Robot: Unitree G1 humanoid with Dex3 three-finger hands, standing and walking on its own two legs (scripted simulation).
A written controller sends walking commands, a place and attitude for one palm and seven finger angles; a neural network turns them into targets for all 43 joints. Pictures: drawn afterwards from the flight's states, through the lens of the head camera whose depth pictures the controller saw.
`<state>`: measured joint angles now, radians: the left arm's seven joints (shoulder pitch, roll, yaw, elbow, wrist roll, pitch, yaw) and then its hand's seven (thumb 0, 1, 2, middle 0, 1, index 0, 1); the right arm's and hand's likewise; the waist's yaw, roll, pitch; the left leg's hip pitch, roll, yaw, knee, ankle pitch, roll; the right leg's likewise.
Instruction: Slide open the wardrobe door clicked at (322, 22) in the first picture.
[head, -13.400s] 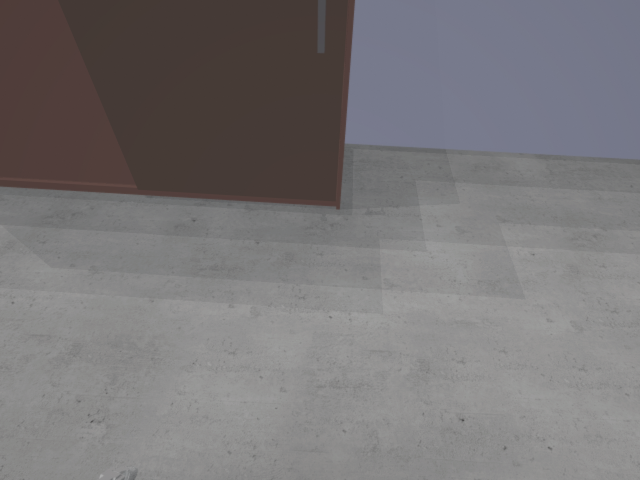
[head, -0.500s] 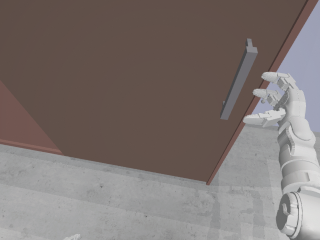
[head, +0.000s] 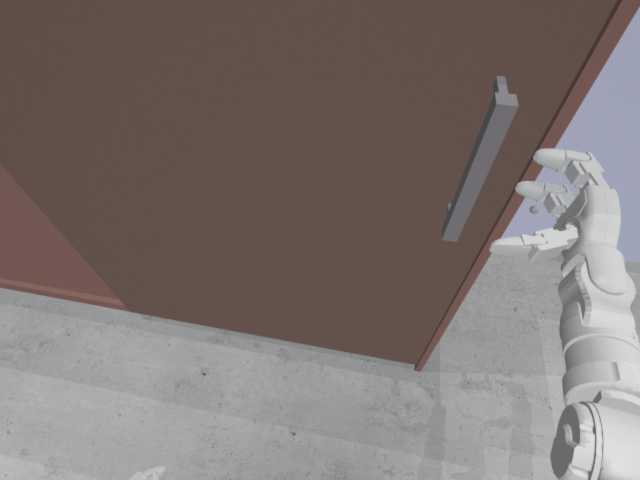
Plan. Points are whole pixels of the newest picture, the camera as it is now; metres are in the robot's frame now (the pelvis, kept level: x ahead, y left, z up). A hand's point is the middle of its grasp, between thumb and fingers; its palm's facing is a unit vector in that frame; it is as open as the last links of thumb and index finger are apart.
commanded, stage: move the hooked fingers beside the handle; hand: right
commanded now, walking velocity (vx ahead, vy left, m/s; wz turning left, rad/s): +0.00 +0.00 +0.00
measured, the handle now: (471, 168) +0.51 -0.13 +0.11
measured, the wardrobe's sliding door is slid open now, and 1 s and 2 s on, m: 0.00 0.00 0.00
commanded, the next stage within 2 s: feel for the door with the fingertips in 0.36 s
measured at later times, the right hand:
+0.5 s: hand (527, 207) +0.43 -0.18 +0.13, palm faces +0.07 +1.00 +0.00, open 13.9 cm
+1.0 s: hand (493, 199) +0.44 -0.15 +0.12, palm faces +0.08 +1.00 +0.00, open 13.9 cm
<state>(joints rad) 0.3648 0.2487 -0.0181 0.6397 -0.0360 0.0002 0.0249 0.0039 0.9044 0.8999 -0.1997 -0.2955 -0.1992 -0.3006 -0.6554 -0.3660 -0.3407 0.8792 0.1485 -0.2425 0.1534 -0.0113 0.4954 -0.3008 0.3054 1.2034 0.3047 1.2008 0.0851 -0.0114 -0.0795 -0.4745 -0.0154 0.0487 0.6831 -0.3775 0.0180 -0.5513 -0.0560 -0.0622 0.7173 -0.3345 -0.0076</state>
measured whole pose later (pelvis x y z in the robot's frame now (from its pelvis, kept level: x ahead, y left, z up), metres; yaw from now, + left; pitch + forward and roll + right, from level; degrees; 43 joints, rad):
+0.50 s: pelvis -0.01 +0.00 +0.00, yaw -1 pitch +9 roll +1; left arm 0.37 0.25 -0.02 0.66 -0.04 0.00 0.03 0.00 0.90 0.90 -0.20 -0.30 -0.20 -0.30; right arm -0.70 -0.35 -0.29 0.92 0.16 -0.25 0.15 -0.01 0.50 -0.30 0.30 1.20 0.30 1.20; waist 0.08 -0.02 -0.08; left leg -0.48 -0.01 0.06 0.70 -0.37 0.02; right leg -0.56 -0.05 -0.05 0.73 -0.32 -0.01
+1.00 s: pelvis -0.02 +0.01 +0.00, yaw -1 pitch +9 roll +1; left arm 0.36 0.25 -0.02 0.68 -0.03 -0.03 0.01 0.00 0.90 0.90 -0.20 -0.30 -0.20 -0.30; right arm -0.79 -0.30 -0.26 1.00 0.12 -0.27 0.05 -0.01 0.50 -0.30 0.30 1.21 0.31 1.20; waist 0.10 -0.02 -0.07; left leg -0.50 -0.01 0.06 0.71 -0.37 0.03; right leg -0.57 -0.05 -0.05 0.73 -0.31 0.00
